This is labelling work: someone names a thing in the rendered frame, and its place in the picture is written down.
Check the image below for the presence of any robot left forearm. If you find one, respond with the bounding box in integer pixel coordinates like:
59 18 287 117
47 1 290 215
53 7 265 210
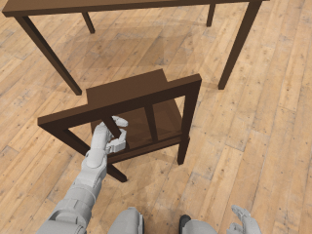
35 148 107 234

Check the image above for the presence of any left robot thigh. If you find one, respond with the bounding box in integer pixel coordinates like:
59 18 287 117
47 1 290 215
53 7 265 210
107 210 143 234

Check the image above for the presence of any robot right hand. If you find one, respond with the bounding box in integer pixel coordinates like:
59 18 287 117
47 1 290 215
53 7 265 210
226 205 262 234

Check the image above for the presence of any table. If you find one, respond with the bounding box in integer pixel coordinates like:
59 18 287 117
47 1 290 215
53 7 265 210
2 0 270 96

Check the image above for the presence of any right robot thigh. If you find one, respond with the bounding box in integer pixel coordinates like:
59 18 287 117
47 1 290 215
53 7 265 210
182 220 217 234

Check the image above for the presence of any left robot upper arm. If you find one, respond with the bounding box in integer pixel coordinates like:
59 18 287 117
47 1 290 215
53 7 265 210
38 219 87 234

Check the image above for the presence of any robot left hand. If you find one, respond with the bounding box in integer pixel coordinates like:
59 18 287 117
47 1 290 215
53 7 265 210
90 116 129 154

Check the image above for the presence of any chair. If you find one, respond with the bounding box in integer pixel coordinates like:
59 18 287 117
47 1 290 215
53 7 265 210
37 68 203 183

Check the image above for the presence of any robot thigh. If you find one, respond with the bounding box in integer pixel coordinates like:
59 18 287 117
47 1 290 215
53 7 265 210
107 210 143 234
182 220 217 234

